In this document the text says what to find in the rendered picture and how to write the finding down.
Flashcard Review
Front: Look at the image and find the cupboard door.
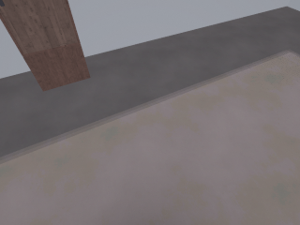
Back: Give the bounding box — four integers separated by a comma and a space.
0, 0, 78, 54

